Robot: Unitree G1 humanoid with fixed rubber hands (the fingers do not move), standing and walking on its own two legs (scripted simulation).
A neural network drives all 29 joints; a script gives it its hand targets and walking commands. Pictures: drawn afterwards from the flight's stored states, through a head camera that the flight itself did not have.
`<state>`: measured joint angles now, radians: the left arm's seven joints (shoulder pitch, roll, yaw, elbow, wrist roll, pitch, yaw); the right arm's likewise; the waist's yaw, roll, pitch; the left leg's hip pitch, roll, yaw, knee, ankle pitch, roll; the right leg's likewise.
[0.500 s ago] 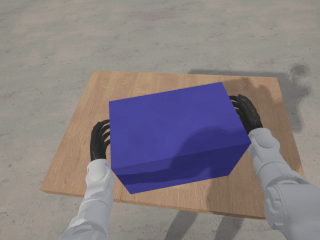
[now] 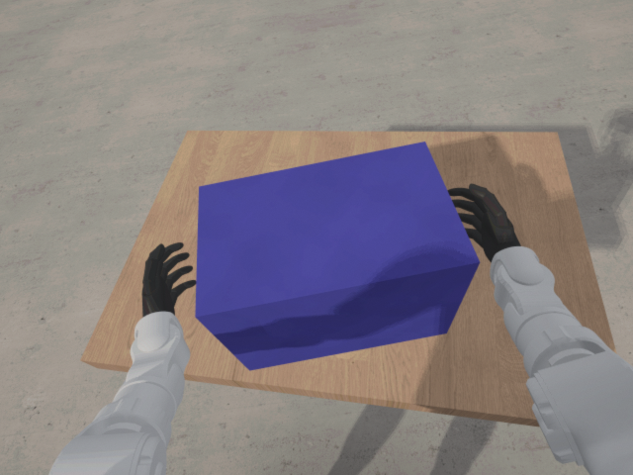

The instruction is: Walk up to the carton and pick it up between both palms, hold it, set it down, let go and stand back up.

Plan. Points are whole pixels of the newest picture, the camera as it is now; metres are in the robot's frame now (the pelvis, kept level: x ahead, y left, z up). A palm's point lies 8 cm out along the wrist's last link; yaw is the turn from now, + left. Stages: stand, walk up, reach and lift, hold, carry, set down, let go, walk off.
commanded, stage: set down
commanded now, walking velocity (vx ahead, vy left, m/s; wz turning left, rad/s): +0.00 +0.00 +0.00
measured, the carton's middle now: (330, 264) +0.42 +0.06 -0.03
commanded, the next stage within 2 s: none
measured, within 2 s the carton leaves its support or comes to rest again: neither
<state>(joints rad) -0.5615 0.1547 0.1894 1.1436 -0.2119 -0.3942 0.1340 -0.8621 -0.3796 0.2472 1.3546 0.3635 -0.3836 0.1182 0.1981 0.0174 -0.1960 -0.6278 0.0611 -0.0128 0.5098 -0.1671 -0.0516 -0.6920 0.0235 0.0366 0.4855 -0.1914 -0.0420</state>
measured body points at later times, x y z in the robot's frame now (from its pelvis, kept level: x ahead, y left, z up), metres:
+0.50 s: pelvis -0.01 +0.00 +0.00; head +0.09 -0.05 +0.43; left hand +0.30 +0.28 +0.00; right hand +0.43 -0.19 -0.02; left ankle -0.05 +0.19 -0.72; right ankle +0.00 -0.08 -0.73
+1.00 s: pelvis -0.05 +0.02 -0.01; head +0.00 -0.01 +0.44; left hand +0.24 +0.28 +0.01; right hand +0.34 -0.20 -0.02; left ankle -0.05 +0.19 -0.73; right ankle +0.00 -0.08 -0.73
